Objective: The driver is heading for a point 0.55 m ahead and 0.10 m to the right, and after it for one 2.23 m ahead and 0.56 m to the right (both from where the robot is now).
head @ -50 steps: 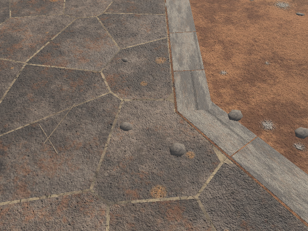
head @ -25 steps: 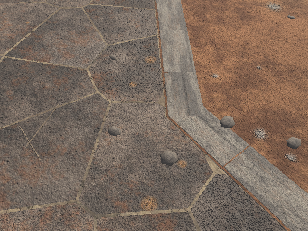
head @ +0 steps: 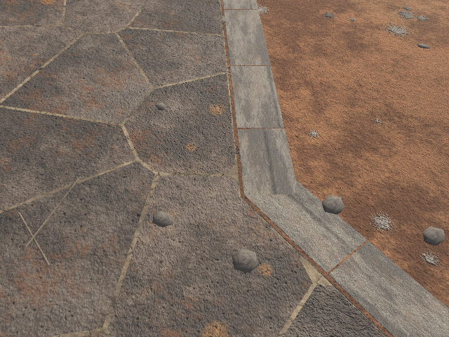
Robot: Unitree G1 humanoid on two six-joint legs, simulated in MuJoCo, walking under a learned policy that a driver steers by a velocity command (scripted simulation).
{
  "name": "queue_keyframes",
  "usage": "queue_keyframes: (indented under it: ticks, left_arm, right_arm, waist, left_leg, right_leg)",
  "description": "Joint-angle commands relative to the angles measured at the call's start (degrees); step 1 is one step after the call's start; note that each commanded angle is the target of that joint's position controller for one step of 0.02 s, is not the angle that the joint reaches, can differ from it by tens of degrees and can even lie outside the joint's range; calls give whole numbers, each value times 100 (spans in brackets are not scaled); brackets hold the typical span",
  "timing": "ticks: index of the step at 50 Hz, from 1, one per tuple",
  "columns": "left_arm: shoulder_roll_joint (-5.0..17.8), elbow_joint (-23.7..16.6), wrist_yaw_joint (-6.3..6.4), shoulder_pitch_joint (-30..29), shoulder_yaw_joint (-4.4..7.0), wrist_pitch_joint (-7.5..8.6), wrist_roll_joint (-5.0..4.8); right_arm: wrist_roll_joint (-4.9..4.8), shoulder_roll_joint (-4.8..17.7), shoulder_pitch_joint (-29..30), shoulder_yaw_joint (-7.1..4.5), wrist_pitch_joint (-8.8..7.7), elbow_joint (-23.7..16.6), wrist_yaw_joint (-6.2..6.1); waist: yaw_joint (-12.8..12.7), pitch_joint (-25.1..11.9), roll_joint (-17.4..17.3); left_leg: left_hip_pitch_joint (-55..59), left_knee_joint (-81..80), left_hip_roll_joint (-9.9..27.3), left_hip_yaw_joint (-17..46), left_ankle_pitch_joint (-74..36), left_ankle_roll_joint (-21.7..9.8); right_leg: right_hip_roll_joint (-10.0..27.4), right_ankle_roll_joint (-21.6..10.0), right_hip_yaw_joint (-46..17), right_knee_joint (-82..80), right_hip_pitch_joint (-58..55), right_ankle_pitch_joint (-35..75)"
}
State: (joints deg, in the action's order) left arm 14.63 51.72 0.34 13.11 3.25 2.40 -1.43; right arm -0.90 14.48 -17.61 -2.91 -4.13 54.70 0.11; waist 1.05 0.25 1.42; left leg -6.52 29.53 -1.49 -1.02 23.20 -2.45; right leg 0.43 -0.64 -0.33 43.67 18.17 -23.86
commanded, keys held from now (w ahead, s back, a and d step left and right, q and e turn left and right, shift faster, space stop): w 0.66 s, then w+e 0.34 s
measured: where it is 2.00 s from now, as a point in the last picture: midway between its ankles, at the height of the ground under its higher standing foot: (269, 205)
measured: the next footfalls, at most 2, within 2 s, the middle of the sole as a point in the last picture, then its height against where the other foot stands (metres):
right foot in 0.34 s outside the picture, level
left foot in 0.86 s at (185, 306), level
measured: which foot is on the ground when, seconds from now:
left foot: down 0.00-0.36, up 0.38-0.84, down 0.86-1.00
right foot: up 0.00-0.32, down 0.34-0.88, up 0.90-1.00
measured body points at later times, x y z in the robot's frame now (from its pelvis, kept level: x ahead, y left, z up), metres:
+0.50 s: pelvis +0.23 -0.05 +0.01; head +0.26 -0.06 +0.46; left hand +0.35 +0.21 -0.11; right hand +0.29 -0.33 -0.13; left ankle +0.17 +0.10 -0.64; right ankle +0.29 -0.13 -0.73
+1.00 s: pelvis +0.51 +0.01 +0.01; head +0.54 +0.03 +0.46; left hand +0.57 +0.29 -0.13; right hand +0.62 -0.26 -0.10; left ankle +0.57 +0.12 -0.73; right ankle +0.40 -0.12 -0.64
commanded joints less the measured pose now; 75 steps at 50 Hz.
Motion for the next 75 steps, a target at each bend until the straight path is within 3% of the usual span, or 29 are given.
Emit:
queue_keyframes:
  ticks: [1,5,8,13,16,17,18,19,20,22,27,37,41,43,44,45,46,47,48,51,58,64,67,69,70,71,72,73,75]
  left_arm:
    - [631,-834,-65,-1261,123,349,-90]
    - [291,-906,-261,-1490,32,336,-29]
    - [-27,-1143,-364,-2101,-117,314,21]
    - [491,-1299,-326,-2162,5,266,-36]
    - [941,-822,-222,-506,273,207,-36]
    - [1155,-560,-158,503,362,168,-9]
    - [1657,-393,-166,1076,439,175,116]
    - [1167,-345,-198,984,297,180,84]
    - [959,-409,-200,332,212,227,52]
    - [647,-508,-242,-474,114,314,124]
    - [651,-285,-224,-481,91,426,167]
    - [1008,163,10,790,156,262,11]
    - [1140,172,45,816,228,136,-8]
    - [923,103,31,727,148,104,49]
    - [498,-98,16,756,-2,110,196]
    - [-11,-207,1,1413,-123,217,30]
    - [692,-117,19,1128,33,262,-110]
    - [949,-240,27,677,124,276,-181]
    - [868,-246,56,508,131,255,-146]
    - [561,-305,13,493,177,89,-86]
    - [330,-766,-115,-286,131,-49,-3]
    - [321,-1252,-329,-1305,69,-40,14]
    - [559,-1362,-380,-1102,185,-74,7]
    - [979,-1056,-331,240,449,-102,-30]
    - [1458,-791,-210,1204,670,-160,-38]
    - [2079,-818,-160,969,718,-112,-66]
    - [1616,-1014,-196,1150,556,-14,25]
    - [1228,-898,-223,969,447,81,78]
    - [804,-1013,-215,115,306,162,67]
  right_arm:
    - [107,808,-1084,-175,-133,115,13]
    - [55,493,-1010,-29,8,117,-5]
    - [84,667,-795,-21,25,1,-109]
    - [-19,960,-971,-130,-65,154,-133]
    - [48,1003,-823,-171,63,137,-136]
    - [119,896,-799,-121,87,40,-140]
    - [117,-10,-1583,122,4,-58,-73]
    - [-14,311,-1301,55,-162,25,-8]
    - [-200,753,-616,-89,-247,-249,15]
    - [-130,729,-155,-124,-256,-337,-57]
    - [18,438,-150,-156,35,-401,-143]
    - [11,359,1999,-51,-131,-1070,56]
    - [-28,671,1844,-119,-246,-1131,139]
    - [-3,1114,527,-336,-303,-788,76]
    - [96,1580,-527,-454,-298,-654,19]
    - [128,1867,-738,-518,-231,-492,57]
    - [129,1171,-529,-338,-243,-618,73]
    - [111,865,-100,-243,-256,-698,56]
    - [121,742,291,-193,-262,-739,60]
    - [180,518,719,-152,-285,-686,41]
    - [177,861,576,-279,-259,-511,-91]
    - [20,1111,146,-376,-83,-377,-137]
    - [-53,1331,240,-445,40,-419,-152]
    - [-100,1397,418,-451,137,-494,-162]
    - [20,1208,343,-373,113,-583,-176]
    - [252,241,-245,-80,-42,-882,-86]
    - [-24,638,221,-100,-299,-930,-3]
    - [-268,944,736,-189,-409,-1008,39]
    - [-50,929,794,-203,-432,-888,-46]
  waist:
    - [449,457,-871]
    - [328,472,-692]
    - [377,693,-682]
    - [102,693,-875]
    - [-802,-455,-957]
    - [-1190,-1062,-684]
    - [-774,-2159,993]
    - [-896,-2199,1011]
    - [-723,-928,796]
    - [-296,-47,66]
    - [121,243,287]
    - [-546,530,10]
    - [-286,340,247]
    - [373,-493,192]
    - [713,-1568,-521]
    - [315,-2171,-2266]
    - [474,-1738,-1488]
    - [438,-1019,-1115]
    - [273,-666,-711]
    - [-51,-150,-818]
    - [-15,284,-471]
    - [268,568,-375]
    - [-36,257,-591]
    - [-832,-480,-552]
    - [-1201,-982,-44]
    - [-367,-1377,1526]
    - [-752,-2136,824]
    - [-819,-1271,430]
    - [-347,-478,-73]
  left_leg:
    - [2448,-1415,2119,2781,-2428,-1303]
    - [1995,-1752,1618,1427,-3397,-873]
    - [605,-2240,1156,719,-3068,-756]
    - [882,-2176,1516,564,-3942,-605]
    - [892,-113,1344,235,-6312,-301]
    - [-327,1362,1153,225,-5092,-164]
    - [-2314,3808,61,208,-966,188]
    - [-2905,4676,-71,983,849,79]
    - [-3464,4937,264,828,503,-20]
    - [-3003,4364,794,588,-412,-78]
    - [-2502,3320,1116,513,-1075,125]
    - [-2825,262,707,282,-2834,406]
    - [-2150,-241,528,346,-2080,260]
    - [-218,-375,488,274,-1861,-54]
    - [1519,-159,1634,1408,-1790,-421]
    - [2986,-937,2679,3867,-474,-1150]
    - [2574,-1255,2486,3855,111,-976]
    - [1907,-1308,2331,2915,-139,-740]
    - [1227,-1449,2112,2289,-757,-643]
    - [190,-1941,1725,1092,-1627,-592]
    - [133,-2306,1650,-297,-2554,-707]
    - [923,-2066,1850,-916,-2964,-563]
    - [1268,-1169,1900,-1160,-5135,-392]
    - [855,739,1642,-1383,-6035,-167]
    - [-483,2476,1397,-1394,-4496,120]
    - [-3060,4473,244,-866,906,456]
    - [-3679,5125,84,488,1191,356]
    - [-4135,5042,379,495,595,197]
    - [-3514,4121,901,465,-293,112]
  right_leg:
    - [174,-95,-207,1833,3654,-543]
    - [450,-100,165,1375,3461,736]
    - [158,53,534,-178,2020,1936]
    - [-31,-254,370,-1262,1035,2354]
    - [-367,-654,547,-1253,-1058,2086]
    - [291,-901,-186,-1054,-2767,1938]
    - [1951,-1892,-3117,-1666,-4632,435]
    - [2151,-1941,-4508,-2810,-4250,-546]
    - [1970,-1618,-3710,-3026,-3204,-704]
    - [1539,-1337,-2282,-3322,-1380,485]
    - [1124,-1345,-1088,-3939,-130,1126]
    - [1117,-1148,-666,-3623,-1154,1783]
    - [1376,-987,-1075,-2946,-1597,2088]
    - [885,-706,-785,-1393,-1222,3056]
    - [390,-459,-403,506,-180,1795]
    - [-389,-186,-213,2171,1823,-939]
    - [-53,-212,-812,2858,2311,-895]
    - [182,-272,-739,2955,2556,-347]
    - [434,-234,-644,2834,2338,137]
    - [755,-146,-598,2334,1790,806]
    - [778,11,-385,696,2152,2169]
    - [603,-224,165,-505,2134,2241]
    - [179,-528,575,-632,1424,1474]
    - [-348,-869,812,-1012,-429,1503]
    - [-22,-1148,-36,-1171,-2176,1520]
    - [1478,-2163,-3274,-1726,-3913,735]
    - [1984,-2419,-4781,-2758,-4187,-118]
    - [1875,-2063,-3934,-2897,-3659,343]
    - [1411,-1645,-2473,-2830,-1986,1599]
